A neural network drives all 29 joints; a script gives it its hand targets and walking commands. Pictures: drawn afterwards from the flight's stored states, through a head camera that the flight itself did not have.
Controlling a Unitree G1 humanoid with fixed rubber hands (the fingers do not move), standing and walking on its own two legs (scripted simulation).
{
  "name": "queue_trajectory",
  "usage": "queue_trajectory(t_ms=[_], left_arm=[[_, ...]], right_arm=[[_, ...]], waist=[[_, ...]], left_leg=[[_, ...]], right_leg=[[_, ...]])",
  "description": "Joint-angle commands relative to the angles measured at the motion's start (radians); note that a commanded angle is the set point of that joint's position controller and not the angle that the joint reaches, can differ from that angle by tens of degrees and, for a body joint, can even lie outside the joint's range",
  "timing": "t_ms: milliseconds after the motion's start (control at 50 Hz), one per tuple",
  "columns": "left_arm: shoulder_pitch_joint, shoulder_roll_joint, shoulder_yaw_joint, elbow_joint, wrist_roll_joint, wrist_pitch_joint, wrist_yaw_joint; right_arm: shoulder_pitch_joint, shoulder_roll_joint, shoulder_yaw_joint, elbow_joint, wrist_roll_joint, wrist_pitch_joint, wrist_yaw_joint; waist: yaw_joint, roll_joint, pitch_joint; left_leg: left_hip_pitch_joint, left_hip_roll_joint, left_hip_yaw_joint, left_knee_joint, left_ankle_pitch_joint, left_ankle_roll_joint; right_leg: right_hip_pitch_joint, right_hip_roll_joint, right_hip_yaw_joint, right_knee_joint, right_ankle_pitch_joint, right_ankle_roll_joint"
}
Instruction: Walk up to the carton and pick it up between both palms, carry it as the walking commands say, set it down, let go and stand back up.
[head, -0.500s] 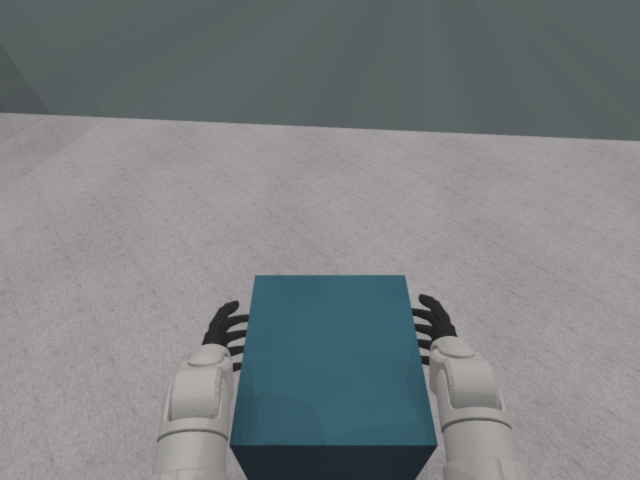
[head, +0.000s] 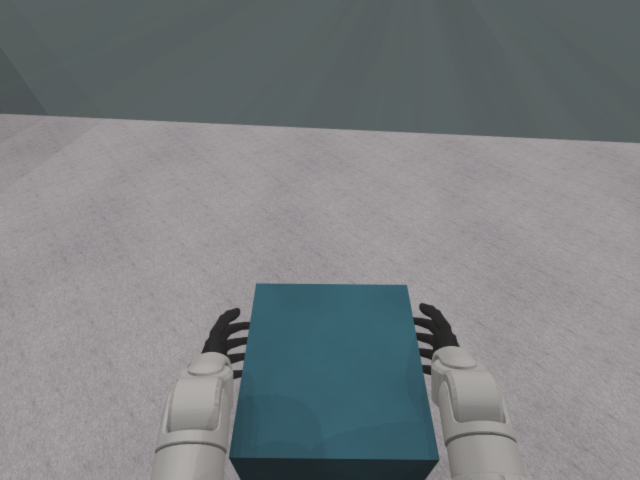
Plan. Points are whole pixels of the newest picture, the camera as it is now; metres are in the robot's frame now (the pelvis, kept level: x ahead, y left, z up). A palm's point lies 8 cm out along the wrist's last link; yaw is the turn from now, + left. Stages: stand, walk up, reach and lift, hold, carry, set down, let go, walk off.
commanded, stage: hold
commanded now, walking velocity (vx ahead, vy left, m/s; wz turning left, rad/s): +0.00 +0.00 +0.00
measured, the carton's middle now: (330, 401) +0.27 +0.00 -0.03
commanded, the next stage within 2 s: carry in 0.30 s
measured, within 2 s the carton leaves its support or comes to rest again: neither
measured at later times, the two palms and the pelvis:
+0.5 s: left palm (251, 352) +0.30 +0.10 +0.05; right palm (480, 363) +0.27 -0.19 +0.05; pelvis -0.01 -0.02 -0.01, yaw -8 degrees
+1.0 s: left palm (396, 381) +0.25 -0.08 +0.06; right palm out of the picture +0.16 -0.35 +0.08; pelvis -0.05 -0.13 -0.02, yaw -22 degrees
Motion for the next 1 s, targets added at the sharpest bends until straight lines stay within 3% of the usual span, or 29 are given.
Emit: queue_trajectory(t_ms=[0, 260, 280, 300, 340, 380, 400, 420, 460, 500, 540, 560, 580, 600, 620, 640, 660, 680, 700, 760, 840, 880, 900, 920, 940, 960, 980], left_arm=[[-0.474, -0.937, -0.506, -0.073, -0.26, -0.047, -0.225], [-0.517, -0.942, -0.486, -0.039, -0.254, -0.053, -0.231], [-0.553, -0.91, -0.532, -0.033, -0.269, -0.046, -0.231], [-0.543, -0.911, -0.527, -0.03, -0.281, -0.046, -0.227], [-0.578, -0.908, -0.572, -0.089, -0.319, -0.04, -0.22], [-0.634, -0.917, -0.648, -0.18, -0.387, -0.017, -0.215], [-0.635, -0.92, -0.678, -0.211, -0.412, 0.003, -0.212], [-0.627, -0.925, -0.702, -0.237, -0.437, 0.024, -0.208], [-0.596, -0.924, -0.749, -0.315, -0.489, 0.076, -0.195], [-0.532, -0.903, -0.79, -0.426, -0.536, 0.144, -0.175], [-0.456, -0.86, -0.787, -0.472, -0.551, 0.211, -0.159], [-0.428, -0.839, -0.782, -0.487, -0.552, 0.238, -0.154], [-0.405, -0.827, -0.777, -0.503, -0.553, 0.265, -0.152], [-0.337, -0.829, -0.759, -0.491, -0.527, 0.288, -0.143], [-0.345, -0.825, -0.769, -0.531, -0.524, 0.302, -0.137], [-0.356, -0.833, -0.772, -0.571, -0.518, 0.31, -0.128], [-0.355, -0.84, -0.772, -0.606, -0.513, 0.319, -0.122], [-0.358, -0.85, -0.768, -0.638, -0.512, 0.329, -0.117], [-0.352, -0.855, -0.76, -0.655, -0.51, 0.34, -0.114], [-0.323, -0.852, -0.759, -0.687, -0.514, 0.374, -0.115], [-0.322, -0.854, -0.776, -0.688, -0.526, 0.415, -0.122], [-0.338, -0.862, -0.79, -0.687, -0.535, 0.429, -0.125], [-0.347, -0.864, -0.797, -0.685, -0.537, 0.435, -0.128], [-0.357, -0.866, -0.802, -0.679, -0.537, 0.441, -0.13], [-0.367, -0.865, -0.805, -0.674, -0.536, 0.447, -0.132], [-0.381, -0.858, -0.815, -0.697, -0.55, 0.458, -0.141], [-0.462, -0.879, -0.854, -0.723, -0.568, 0.446, -0.139]], right_arm=[[-0.45, 0.962, 0.522, -0.059, 0.272, -0.034, 0.251], [-0.49, 0.966, 0.498, -0.023, 0.258, -0.039, 0.254], [-0.522, 0.955, 0.555, -0.037, 0.264, -0.035, 0.251], [-0.51, 0.959, 0.548, -0.03, 0.275, -0.033, 0.249], [-0.497, 0.951, 0.565, -0.043, 0.283, -0.03, 0.237], [-0.491, 0.954, 0.611, -0.108, 0.31, -0.018, 0.216], [-0.479, 0.953, 0.639, -0.152, 0.328, -0.002, 0.205], [-0.472, 0.949, 0.666, -0.198, 0.347, 0.019, 0.194], [-0.453, 0.928, 0.709, -0.3, 0.391, 0.073, 0.173], [-0.422, 0.898, 0.759, -0.421, 0.448, 0.144, 0.155], [-0.373, 0.862, 0.789, -0.482, 0.477, 0.214, 0.144], [-0.353, 0.847, 0.8, -0.5, 0.489, 0.242, 0.143], [-0.352, 0.835, 0.815, -0.521, 0.5, 0.266, 0.144], [-0.341, 0.848, 0.828, -0.558, 0.522, 0.295, 0.154], [-0.351, 0.857, 0.829, -0.546, 0.552, 0.313, 0.164], [-0.38, 0.87, 0.851, -0.59, 0.588, 0.322, 0.172], [-0.394, 0.887, 0.866, -0.624, 0.619, 0.333, 0.176], [-0.403, 0.9, 0.868, -0.649, 0.637, 0.348, 0.178], [-0.395, 0.906, 0.866, -0.658, 0.643, 0.36, 0.181], [-0.373, 0.905, 0.853, -0.694, 0.64, 0.393, 0.178], [-0.345, 0.896, 0.821, -0.688, 0.62, 0.427, 0.176], [-0.321, 0.899, 0.801, -0.664, 0.605, 0.438, 0.177], [-0.304, 0.904, 0.792, -0.649, 0.596, 0.441, 0.178], [-0.284, 0.91, 0.785, -0.633, 0.583, 0.443, 0.177], [-0.271, 0.91, 0.778, -0.616, 0.571, 0.445, 0.177], [-0.236, 0.913, 0.757, -0.569, 0.57, 0.439, 0.179], [-0.314, 0.925, 0.776, -0.638, 0.581, 0.436, 0.18]], waist=[[0.001, 0.0, -0.217], [0.004, 0.001, -0.205], [-0.008, -0.02, -0.208], [-0.015, -0.022, -0.226], [-0.023, 0.064, -0.264], [-0.023, 0.192, -0.278], [-0.024, 0.184, -0.285], [-0.025, 0.158, -0.309], [-0.029, 0.173, -0.368], [-0.028, 0.222, -0.41], [-0.017, 0.21, -0.444], [-0.011, 0.142, -0.467], [0.006, 0.008, -0.481], [0.019, -0.345, -0.469], [0.01, -0.248, -0.473], [0.009, -0.156, -0.467], [0.012, -0.083, -0.452], [0.01, -0.065, -0.448], [0.007, -0.054, -0.442], [0.005, -0.084, -0.437], [0.01, -0.097, -0.44], [0.006, -0.109, -0.446], [-0.001, -0.127, -0.448], [-0.018, -0.126, -0.458], [-0.033, -0.01, -0.447], [-0.018, 0.421, -0.403], [0.003, 0.274, -0.322]], left_leg=[[0.0, -0.066, -0.024, -0.057, 0.138, 0.006], [-0.029, -0.064, -0.019, -0.056, 0.067, 0.006], [-0.167, 0.13, -0.028, 0.002, -0.123, 0.016], [-0.157, 0.162, -0.073, 0.005, -0.172, 0.024], [-0.154, 0.257, -0.155, -0.036, -0.182, 0.055], [-0.137, 0.409, -0.27, -0.052, 0.022, 0.147], [-0.125, 0.453, -0.267, -0.03, 0.183, 0.172], [-0.102, 0.455, -0.228, 0.015, 0.332, 0.172], [-0.084, 0.425, -0.119, 0.094, 0.526, 0.136], [-0.096, 0.391, -0.022, 0.138, 0.605, 0.093], [-0.133, 0.354, 0.06, 0.217, 0.536, 0.029], [-0.201, 0.325, 0.104, 0.311, 0.421, -0.013], [-0.375, 0.282, 0.132, 0.441, 0.161, -0.064], [-0.646, 0.142, 0.224, 0.647, -0.467, -0.123], [-0.674, 0.16, 0.122, 0.783, -0.535, -0.107], [-0.676, 0.155, 0.12, 0.845, -0.505, -0.098], [-0.664, 0.159, 0.122, 0.862, -0.422, -0.096], [-0.66, 0.157, 0.121, 0.846, -0.348, -0.097], [-0.63, 0.151, 0.131, 0.815, -0.297, -0.098], [-0.564, 0.117, 0.134, 0.692, -0.292, -0.092], [-0.482, 0.079, 0.126, 0.523, -0.322, -0.069], [-0.372, 0.054, 0.134, 0.39, -0.324, -0.051], [-0.255, 0.046, 0.145, 0.273, -0.311, -0.039], [-0.055, 0.066, 0.159, 0.087, -0.221, -0.02], [0.155, 0.206, 0.048, -0.1, -0.079, 0.023], [0.089, 0.668, -0.387, -0.095, 0.132, 0.205], [-0.009, 0.69, -0.291, -0.082, 0.354, 0.211]], right_leg=[[0.057, 0.058, 0.031, -0.047, 0.14, 0.004], [0.034, 0.056, 0.027, -0.042, 0.062, 0.0], [-0.207, -0.122, 0.043, 0.013, -0.136, -0.023], [-0.255, -0.101, 0.064, 0.048, -0.16, -0.027], [-0.349, -0.053, 0.021, 0.202, -0.095, -0.018], [-0.478, -0.027, -0.015, 0.445, -0.247, -0.001], [-0.523, -0.051, -0.021, 0.491, -0.3, 0.004], [-0.542, -0.061, -0.022, 0.501, -0.307, 0.003], [-0.513, -0.046, -0.055, 0.456, -0.268, 0.005], [-0.426, -0.009, -0.113, 0.34, -0.201, 0.007], [-0.278, 0.032, -0.165, 0.153, -0.074, -0.002], [-0.16, 0.016, -0.137, 0.062, -0.035, -0.008], [-0.008, -0.099, 0.009, 0.026, 0.144, -0.04], [0.078, -0.355, 0.333, 0.062, 0.588, -0.148], [0.099, -0.324, 0.298, 0.125, 0.773, -0.207], [0.062, -0.301, 0.245, 0.14, 0.774, -0.224], [0.023, -0.265, 0.195, 0.136, 0.695, -0.218], [-0.002, -0.231, 0.169, 0.124, 0.585, -0.21], [-0.036, -0.199, 0.144, 0.104, 0.499, -0.2], [-0.067, -0.179, 0.184, 0.042, 0.318, -0.19], [-0.087, -0.196, 0.282, -0.005, 0.278, -0.196], [-0.131, -0.169, 0.278, -0.024, 0.337, -0.151], [-0.196, -0.134, 0.24, -0.041, 0.366, -0.094], [-0.305, -0.076, 0.163, -0.032, 0.377, -0.01], [-0.475, -0.009, 0.073, 0.094, 0.177, 0.058], [-0.667, 0.083, -0.046, 0.538, -0.385, 0.069], [-0.733, -0.025, -0.022, 0.726, -0.329, 0.037]])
